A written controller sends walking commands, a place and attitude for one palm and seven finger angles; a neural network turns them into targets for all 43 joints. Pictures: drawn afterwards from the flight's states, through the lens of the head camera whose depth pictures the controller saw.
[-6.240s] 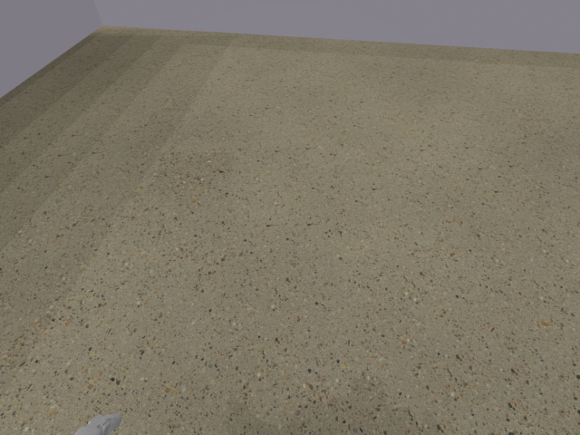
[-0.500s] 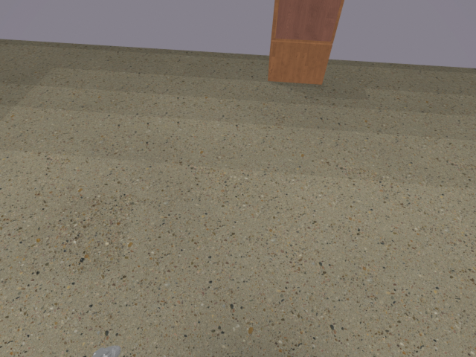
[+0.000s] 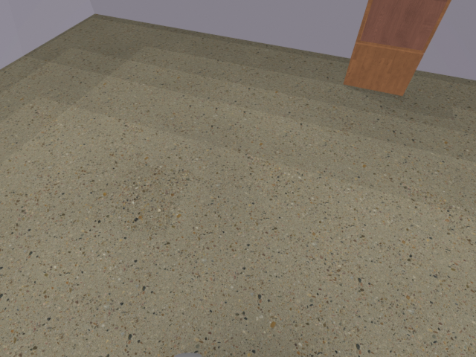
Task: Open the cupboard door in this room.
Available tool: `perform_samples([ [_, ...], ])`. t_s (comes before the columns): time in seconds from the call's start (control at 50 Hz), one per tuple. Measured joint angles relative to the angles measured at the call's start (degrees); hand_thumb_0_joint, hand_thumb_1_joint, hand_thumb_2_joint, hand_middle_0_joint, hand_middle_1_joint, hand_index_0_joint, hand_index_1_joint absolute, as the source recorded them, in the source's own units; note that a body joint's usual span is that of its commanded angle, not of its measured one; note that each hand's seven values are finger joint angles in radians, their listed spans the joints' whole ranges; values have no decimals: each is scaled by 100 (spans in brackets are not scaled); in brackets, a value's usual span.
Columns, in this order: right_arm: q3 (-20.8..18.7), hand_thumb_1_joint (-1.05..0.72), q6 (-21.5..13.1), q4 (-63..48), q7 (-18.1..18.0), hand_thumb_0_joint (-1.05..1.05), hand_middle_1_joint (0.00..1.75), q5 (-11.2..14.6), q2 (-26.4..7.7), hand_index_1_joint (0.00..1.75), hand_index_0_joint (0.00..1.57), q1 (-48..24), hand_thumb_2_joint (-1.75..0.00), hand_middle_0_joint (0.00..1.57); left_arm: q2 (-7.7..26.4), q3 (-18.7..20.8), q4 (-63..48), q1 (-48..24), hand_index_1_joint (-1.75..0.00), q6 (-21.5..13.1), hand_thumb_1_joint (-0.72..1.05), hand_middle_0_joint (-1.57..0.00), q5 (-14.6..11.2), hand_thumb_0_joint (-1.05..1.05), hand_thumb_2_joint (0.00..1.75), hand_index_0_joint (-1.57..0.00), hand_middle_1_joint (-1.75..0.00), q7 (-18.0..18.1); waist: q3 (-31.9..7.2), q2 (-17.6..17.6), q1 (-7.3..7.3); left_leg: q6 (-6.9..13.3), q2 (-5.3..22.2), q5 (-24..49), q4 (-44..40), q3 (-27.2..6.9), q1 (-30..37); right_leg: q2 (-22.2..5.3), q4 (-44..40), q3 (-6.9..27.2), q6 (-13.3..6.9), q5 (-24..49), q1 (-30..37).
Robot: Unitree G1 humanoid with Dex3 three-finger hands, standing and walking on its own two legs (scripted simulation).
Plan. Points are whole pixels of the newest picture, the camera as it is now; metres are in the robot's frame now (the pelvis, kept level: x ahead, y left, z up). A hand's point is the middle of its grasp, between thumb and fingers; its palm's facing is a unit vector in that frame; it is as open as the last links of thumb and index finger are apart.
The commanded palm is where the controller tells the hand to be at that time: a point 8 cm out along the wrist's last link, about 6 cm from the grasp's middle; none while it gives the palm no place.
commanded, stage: stand and wait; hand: left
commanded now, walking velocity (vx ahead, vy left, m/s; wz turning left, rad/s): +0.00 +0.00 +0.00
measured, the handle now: out of the picture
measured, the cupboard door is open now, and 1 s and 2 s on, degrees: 0 0 0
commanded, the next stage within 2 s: turn or walk to find it in 0.88 s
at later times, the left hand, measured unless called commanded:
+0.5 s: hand out of the picture -0.01 +0.21 -0.17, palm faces +0.08 -0.97 -0.23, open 7.4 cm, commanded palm none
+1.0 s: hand out of the picture -0.04 +0.16 -0.17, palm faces +0.08 -0.98 -0.18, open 7.4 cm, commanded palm none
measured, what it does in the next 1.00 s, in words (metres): steps on the spot: left foot, then right foot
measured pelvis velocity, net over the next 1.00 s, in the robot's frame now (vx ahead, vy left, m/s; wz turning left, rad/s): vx -0.02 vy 0.00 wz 0.04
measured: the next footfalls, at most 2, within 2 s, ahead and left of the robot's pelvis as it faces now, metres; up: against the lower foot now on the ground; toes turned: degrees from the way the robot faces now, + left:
left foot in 0.08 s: +0.02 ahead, +0.14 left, +0.00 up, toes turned +6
right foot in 0.46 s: +0.03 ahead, -0.10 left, +0.00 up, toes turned -3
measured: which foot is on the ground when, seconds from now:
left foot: up 0.00-0.06, down 0.08-1.00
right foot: down 0.00-0.08, up 0.10-0.44, down 0.46-1.00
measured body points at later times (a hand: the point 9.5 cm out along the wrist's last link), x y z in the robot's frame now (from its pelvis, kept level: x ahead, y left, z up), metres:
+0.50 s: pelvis -0.02 +0.03 +0.00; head -0.02 +0.01 +0.45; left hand -0.01 +0.26 -0.15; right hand +0.06 -0.20 -0.16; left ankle -0.02 +0.13 -0.74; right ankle -0.01 -0.09 -0.74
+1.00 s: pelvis -0.02 +0.00 +0.00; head -0.02 -0.01 +0.45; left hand -0.04 +0.21 -0.15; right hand -0.07 -0.20 -0.16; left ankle -0.02 +0.13 -0.74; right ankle -0.01 -0.09 -0.74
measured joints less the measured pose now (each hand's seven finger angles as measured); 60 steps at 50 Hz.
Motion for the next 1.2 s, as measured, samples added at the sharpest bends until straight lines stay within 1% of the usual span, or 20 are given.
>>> perform_samples([
  [0.04,38,-91,-71,-71,-14,0,30,18,33,30,20,-135,-90,19,98,37,68,49,-30,19,91,-21,3,0,90,-20,-30,-1,15,-74,58,50,-36,153,-618,127,254,-79,175,-79,75,-65,-81],
  [0.06,58,-91,-122,-110,-19,0,30,22,44,30,20,-191,-90,19,147,55,107,85,-30,35,90,-21,-9,0,90,-20,-30,0,6,-99,76,83,-55,443,-1059,183,438,-113,300,-114,125,-116,-134],
  [0.08,76,-91,-188,-153,-20,0,30,20,47,30,20,-234,-90,19,195,70,141,135,-30,58,90,-21,-33,0,90,-20,-30,2,-24,-110,91,209,-61,684,-1476,214,613,-142,483,-139,180,-195,-221],
  [0.1,89,-91,-249,-159,-34,0,30,7,116,30,20,-308,-90,19,277,92,196,141,-30,108,90,-21,-59,0,90,-20,-30,10,-9,-236,115,356,-139,683,-1472,252,603,-191,754,-6,252,-446,-343],
  [0.12,121,-91,-282,-179,-42,0,30,-6,182,30,20,-365,-90,19,342,107,250,149,-30,175,90,-21,-70,0,90,-20,-30,28,1,-326,148,450,-185,656,-1411,279,593,-146,1104,226,292,-839,-481],
  [0.16,200,-91,-329,-201,-82,0,30,-32,293,30,20,-431,-90,19,413,124,367,177,-30,284,91,-21,-70,0,90,-20,-30,49,-34,-390,181,536,-209,691,-1517,300,680,20,1829,604,328,-1194,-728],
  [0.2,261,-91,-355,-197,-138,0,30,-34,364,30,20,-457,-90,20,411,119,472,189,-30,319,91,-20,-65,0,90,-20,-30,29,-102,-348,179,564,-215,828,-1766,272,793,143,2337,818,348,-1096,-885],
  [0.24,309,-91,-381,-166,-174,0,30,-24,419,30,20,-480,-90,20,375,90,528,196,-30,293,91,-20,-64,1,90,-20,-30,2,-148,-292,181,596,-242,979,-2021,255,902,199,2545,970,374,-909,-941],
  [0.32,361,-90,-428,-77,-195,0,30,3,526,30,20,-467,-90,20,251,10,580,200,-30,232,91,-20,-71,0,90,-20,-30,-8,-203,-213,187,633,-321,1178,-2360,271,1052,202,2217,1117,434,-749,-788],
  [0.4,312,-91,-458,26,-218,-1,30,13,585,30,20,-387,-90,20,81,-77,636,165,-30,197,91,-20,-82,0,90,-20,-30,7,-223,-145,117,622,-387,1219,-2406,323,1088,196,1262,1107,440,-764,-391],
  [0.42,302,-91,-461,59,-220,-1,30,12,572,30,20,-361,-90,20,38,-97,651,153,-30,178,91,-20,-85,0,90,-20,-30,10,-231,-131,96,610,-401,1206,-2371,343,1073,202,954,1092,434,-666,-268],
  [0.46,287,-92,-454,146,-216,-1,30,21,550,30,20,-280,-90,20,-25,-133,670,151,-30,103,91,-20,-78,0,90,-20,-30,20,-261,-142,74,566,-443,1131,-2207,395,1001,205,157,1064,415,-117,44],
  [0.48,259,-92,-446,211,-221,-1,30,46,511,30,20,-245,-90,20,-89,-149,718,129,-30,59,91,-20,-70,0,90,-20,-30,37,-257,-72,68,535,-406,1073,-2093,397,969,250,-1,1049,286,34,116],
  [0.52,210,-93,-413,321,-233,-1,30,72,388,30,20,-135,-90,20,-233,-212,786,130,-30,5,91,-20,-67,0,90,-20,-30,38,-287,119,-13,472,-311,1067,-2076,334,999,346,-70,975,154,44,199],
  [0.56,213,-93,-367,429,-218,-1,30,43,330,30,20,18,-90,20,-260,-228,841,176,-30,-24,92,-20,-61,1,90,-20,-30,56,-372,161,-63,432,-280,1129,-2189,307,1039,384,-140,944,103,30,226],
  [0.78,358,-91,-387,990,-230,0,30,13,505,30,20,737,-90,19,-223,-239,1018,164,-30,-64,92,-20,-149,1,90,-20,-30,57,-242,-3,-129,290,-86,1378,-2551,272,1121,606,-569,895,-48,293,328],
  [0.98,380,-91,-396,1039,-235,0,30,14,743,30,20,872,-90,20,-378,-226,1100,255,-30,-57,91,-20,-158,1,90,-20,-30,71,-211,51,-143,260,-56,1391,-2487,200,1025,632,-570,823,-85,312,290],
  [1.06,340,-91,-343,915,-206,0,30,1,794,30,20,790,-90,20,-395,-151,1019,245,-30,-8,91,-20,-141,1,90,-20,-30,83,-215,67,-133,272,-86,1281,-2177,71,790,582,-345,701,-81,191,154],
  [1.14,261,-91,-280,763,-189,0,30,-13,753,30,20,656,-90,20,-382,-68,904,212,-30,34,91,-21,-104,0,90,-20,-30,93,-207,93,-78,308,-97,1069,-1705,-65,497,552,-102,569,-63,54,25],
  [1.2,224,-91,-301,687,-197,0,30,-17,718,30,20,541,-90,20,-329,-35,896,196,-30,53,91,-21,-85,0,90,-20,-30,95,-225,-2,-51,363,-152,969,-1549,-65,434,485,55,571,-7,-40,-32],
])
